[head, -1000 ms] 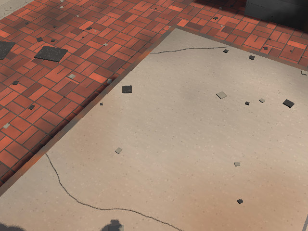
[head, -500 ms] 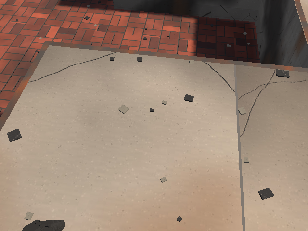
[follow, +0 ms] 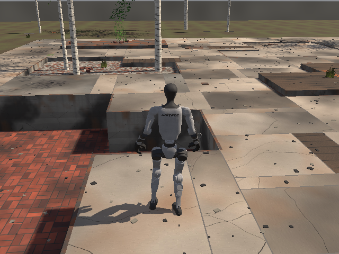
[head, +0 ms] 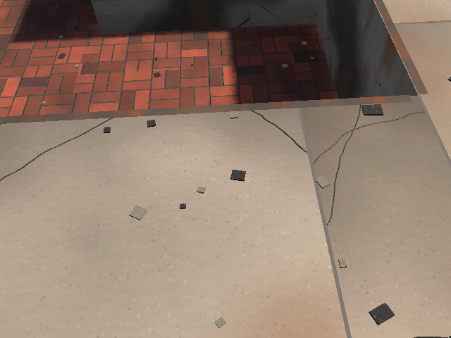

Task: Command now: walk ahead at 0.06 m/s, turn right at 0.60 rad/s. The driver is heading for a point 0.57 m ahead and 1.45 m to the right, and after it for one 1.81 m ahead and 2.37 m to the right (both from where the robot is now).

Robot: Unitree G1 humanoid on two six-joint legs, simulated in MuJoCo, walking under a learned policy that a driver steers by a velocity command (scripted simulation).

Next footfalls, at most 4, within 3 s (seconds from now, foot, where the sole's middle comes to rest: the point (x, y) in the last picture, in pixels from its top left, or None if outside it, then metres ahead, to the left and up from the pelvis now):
0.08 left None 0.12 0.14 -0.77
0.46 right None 0.03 -0.12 -0.77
0.80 left None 0.07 0.12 -0.77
1.18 right None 0.18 -0.24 -0.77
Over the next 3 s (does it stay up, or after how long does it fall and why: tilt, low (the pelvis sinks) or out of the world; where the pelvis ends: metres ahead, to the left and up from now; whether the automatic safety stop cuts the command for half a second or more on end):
stays up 0.70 -0.86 0.01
